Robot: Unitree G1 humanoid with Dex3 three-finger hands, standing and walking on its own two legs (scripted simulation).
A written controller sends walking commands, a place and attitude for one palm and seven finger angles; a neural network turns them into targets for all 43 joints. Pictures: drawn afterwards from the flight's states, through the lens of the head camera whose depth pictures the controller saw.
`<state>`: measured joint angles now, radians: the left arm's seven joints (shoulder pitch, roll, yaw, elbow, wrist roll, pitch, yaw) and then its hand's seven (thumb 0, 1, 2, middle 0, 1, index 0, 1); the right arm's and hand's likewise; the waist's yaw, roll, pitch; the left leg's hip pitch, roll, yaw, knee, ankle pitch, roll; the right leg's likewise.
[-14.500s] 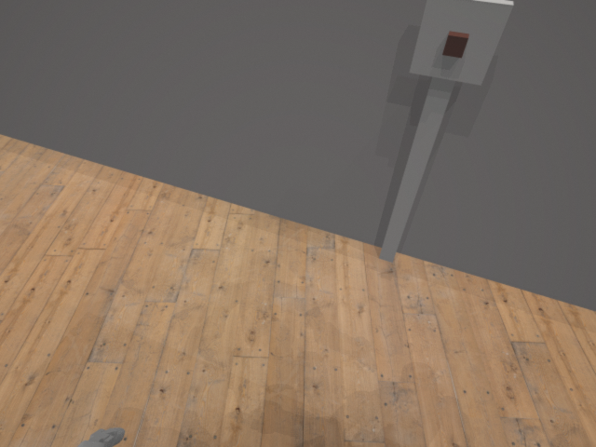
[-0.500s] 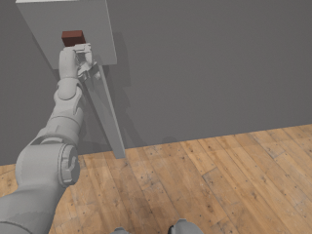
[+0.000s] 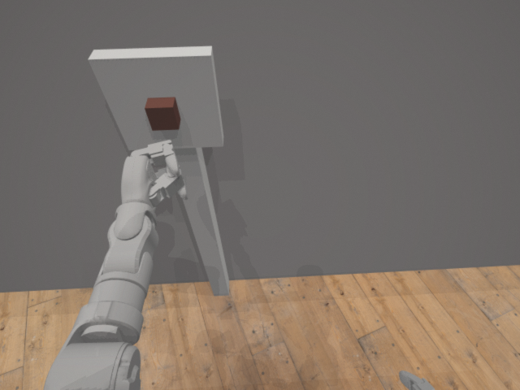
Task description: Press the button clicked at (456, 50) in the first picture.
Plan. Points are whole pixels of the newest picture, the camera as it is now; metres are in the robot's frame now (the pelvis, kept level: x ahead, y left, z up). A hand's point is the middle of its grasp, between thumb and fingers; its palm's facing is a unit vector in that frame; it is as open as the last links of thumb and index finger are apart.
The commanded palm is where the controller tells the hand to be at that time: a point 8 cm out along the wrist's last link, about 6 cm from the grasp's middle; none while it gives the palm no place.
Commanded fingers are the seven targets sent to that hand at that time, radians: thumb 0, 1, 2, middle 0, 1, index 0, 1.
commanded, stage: pull the fist back off the button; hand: left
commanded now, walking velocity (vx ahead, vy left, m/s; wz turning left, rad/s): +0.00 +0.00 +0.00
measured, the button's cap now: (163, 112) +0.52 +0.17 +0.15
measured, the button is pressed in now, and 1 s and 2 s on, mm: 0 0 0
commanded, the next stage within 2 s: draw the hand back to the body in 0.16 s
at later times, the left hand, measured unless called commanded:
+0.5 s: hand (153, 196) +0.36 +0.16 +0.13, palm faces +0.07 -1.00 +0.00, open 3.1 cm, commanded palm +0.31 +0.21 +0.13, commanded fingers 0.00 0.90 0.90 -1.30 -1.50 -1.30 -1.50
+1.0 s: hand (84, 264) +0.24 +0.20 +0.16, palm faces +0.25 -0.94 -0.22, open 3.1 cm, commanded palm +0.20 +0.25 +0.16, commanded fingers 0.00 0.90 0.90 -1.30 -1.50 -1.30 -1.50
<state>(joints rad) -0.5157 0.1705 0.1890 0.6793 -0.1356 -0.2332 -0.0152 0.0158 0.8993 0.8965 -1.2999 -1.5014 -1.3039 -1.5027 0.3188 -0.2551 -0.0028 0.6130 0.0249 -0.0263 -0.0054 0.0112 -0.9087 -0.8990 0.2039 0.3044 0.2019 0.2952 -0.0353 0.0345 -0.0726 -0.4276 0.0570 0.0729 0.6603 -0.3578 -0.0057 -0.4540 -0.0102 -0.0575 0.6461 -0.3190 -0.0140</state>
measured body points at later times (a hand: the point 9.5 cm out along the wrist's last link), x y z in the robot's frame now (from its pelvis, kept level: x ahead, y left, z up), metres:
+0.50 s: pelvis -0.01 +0.00 +0.01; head +0.00 -0.01 +0.46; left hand +0.35 +0.22 +0.13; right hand +0.14 -0.23 -0.10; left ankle -0.02 +0.12 -0.72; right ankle +0.00 -0.11 -0.72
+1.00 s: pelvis -0.02 +0.01 +0.02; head -0.04 -0.01 +0.47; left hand +0.22 +0.25 +0.17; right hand +0.19 -0.19 -0.05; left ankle -0.02 +0.12 -0.72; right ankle +0.00 -0.11 -0.72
